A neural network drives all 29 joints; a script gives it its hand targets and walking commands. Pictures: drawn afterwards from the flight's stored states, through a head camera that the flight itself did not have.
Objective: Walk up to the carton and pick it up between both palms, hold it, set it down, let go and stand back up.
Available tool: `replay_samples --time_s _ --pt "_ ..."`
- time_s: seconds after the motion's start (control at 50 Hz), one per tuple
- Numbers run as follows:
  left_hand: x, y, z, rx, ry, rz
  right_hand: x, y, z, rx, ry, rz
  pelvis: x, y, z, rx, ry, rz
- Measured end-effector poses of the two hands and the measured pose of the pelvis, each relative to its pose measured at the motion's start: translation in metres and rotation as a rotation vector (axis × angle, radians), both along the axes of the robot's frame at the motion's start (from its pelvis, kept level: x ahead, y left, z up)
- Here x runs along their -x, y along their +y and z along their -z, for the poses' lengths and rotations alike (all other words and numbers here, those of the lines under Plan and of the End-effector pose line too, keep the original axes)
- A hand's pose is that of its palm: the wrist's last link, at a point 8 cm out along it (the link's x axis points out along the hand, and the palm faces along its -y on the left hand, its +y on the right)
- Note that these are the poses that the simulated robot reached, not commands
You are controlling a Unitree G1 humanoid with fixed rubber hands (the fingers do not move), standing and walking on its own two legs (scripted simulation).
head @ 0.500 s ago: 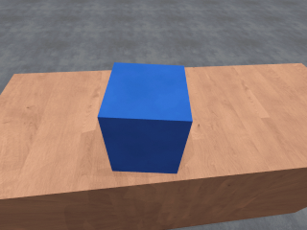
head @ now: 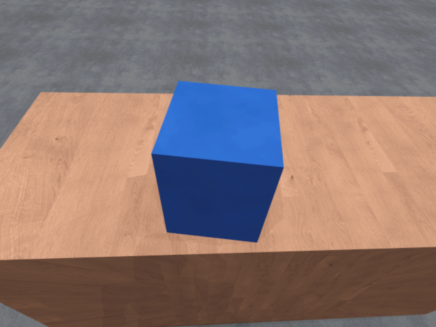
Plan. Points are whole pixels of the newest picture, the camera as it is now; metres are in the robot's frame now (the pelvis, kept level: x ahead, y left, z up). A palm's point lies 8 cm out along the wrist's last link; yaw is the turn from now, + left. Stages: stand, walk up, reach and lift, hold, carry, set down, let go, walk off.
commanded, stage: walk up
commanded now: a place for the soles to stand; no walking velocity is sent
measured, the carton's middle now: (219, 164) +0.44 +0.01 +0.06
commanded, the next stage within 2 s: reach and lift in 0.42 s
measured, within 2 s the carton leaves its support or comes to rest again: neither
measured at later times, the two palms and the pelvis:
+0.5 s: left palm out of the picture +0.01 +0.27 -0.14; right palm out of the picture +0.06 -0.26 -0.13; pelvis -0.02 -0.01 -0.01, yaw -1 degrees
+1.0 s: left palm out of the picture +0.11 +0.25 -0.09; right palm out of the picture +0.12 -0.22 -0.08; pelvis -0.06 +0.01 +0.00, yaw -5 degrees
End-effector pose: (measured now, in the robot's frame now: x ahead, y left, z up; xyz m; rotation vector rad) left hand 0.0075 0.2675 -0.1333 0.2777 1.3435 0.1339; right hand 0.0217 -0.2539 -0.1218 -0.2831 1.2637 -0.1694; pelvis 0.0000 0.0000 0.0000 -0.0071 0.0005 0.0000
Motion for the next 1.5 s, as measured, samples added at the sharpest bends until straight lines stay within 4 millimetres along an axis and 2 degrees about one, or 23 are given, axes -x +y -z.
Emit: replay_samples --time_s 0.12,0.24,0.32,0.42,0.46,0.5,0.56,0.62,0.66,0.7,0.76,0.84,0.9,1.0,1.1,1.32,1.5 --pt "0.017 -0.007 -0.009 0.001 0.024 -0.027 -0.01 0.004 -0.001 -0.025 -0.001 -0.038 -0.004 -0.001 -0.007 0.0 -0.011 -0.023" --pt "0.029 -0.004 -0.002 0.012 0.07 -0.034 -0.029 0.016 0.002 -0.037 -0.045 -0.053 -0.004 0.004 -0.002 -0.007 -0.008 -0.025" --pt "0.026 -0.004 0.0 0.013 0.063 -0.035 -0.022 0.012 0.002 -0.024 -0.035 -0.021 -0.002 0.003 -0.002 -0.012 -0.004 -0.014" --pt "0.024 -0.013 -0.008 0.017 0.029 -0.029 -0.009 0.003 0.001 -0.025 0.003 -0.012 0.001 -0.002 -0.008 0.002 -0.006 -0.004" --pt "0.02 -0.011 -0.005 0.011 0.076 -0.048 -0.016 -0.002 0.004 -0.023 0.003 -0.014 0.004 -0.004 -0.005 -0.007 0.03 0.015" --pt "-0.006 0.0 0.004 -0.021 0.116 -0.071 -0.04 -0.009 0.012 -0.033 -0.023 -0.017 0.016 -0.006 0.007 -0.015 0.064 0.023" --pt "-0.078 0.009 0.004 -0.044 0.016 -0.084 -0.094 -0.012 0.012 -0.049 -0.137 -0.051 0.031 -0.006 0.022 -0.02 0.089 0.031" --pt "-0.141 0.0 -0.017 -0.016 -0.119 -0.051 -0.134 -0.006 -0.007 -0.079 -0.275 -0.048 0.042 -0.005 0.024 -0.012 0.078 0.035" --pt "-0.162 -0.012 -0.034 0.016 -0.19 -0.021 -0.143 0.0 -0.023 -0.1 -0.339 -0.044 0.046 -0.004 0.018 -0.007 0.05 0.041" --pt "-0.166 -0.025 -0.047 0.043 -0.227 0.001 -0.14 0.003 -0.036 -0.108 -0.368 -0.046 0.048 -0.003 0.011 -0.014 0.02 0.054" --pt "-0.145 -0.035 -0.05 0.063 -0.193 0.009 -0.123 0.004 -0.047 -0.097 -0.363 -0.049 0.051 -0.002 0.002 -0.014 -0.014 0.073" --pt "-0.105 -0.032 -0.04 0.066 -0.133 -0.024 -0.098 0.006 -0.048 -0.086 -0.332 -0.053 0.055 -0.001 -0.003 -0.014 -0.012 0.088" --pt "-0.092 -0.024 -0.036 0.06 -0.142 -0.042 -0.089 0.015 -0.046 -0.096 -0.325 -0.054 0.059 0.0 -0.002 -0.013 0.009 0.091" --pt "-0.107 -0.017 -0.046 0.062 -0.23 -0.014 -0.094 0.035 -0.045 -0.131 -0.366 -0.045 0.063 0.006 0.0 -0.006 0.024 0.087" --pt "-0.126 -0.02 -0.06 0.086 -0.292 0.027 -0.101 0.045 -0.055 -0.145 -0.421 -0.036 0.058 0.015 -0.006 -0.001 0.011 0.093" --pt "-0.133 -0.031 -0.068 0.12 -0.407 0.046 -0.089 0.024 -0.073 -0.115 -0.465 0.001 0.031 0.028 -0.018 0.0 0.017 0.107" --pt "-0.16 -0.038 -0.081 0.132 -0.532 0.061 -0.105 0.029 -0.083 -0.139 -0.553 0.001 0.014 0.026 -0.022 -0.006 0.031 0.126"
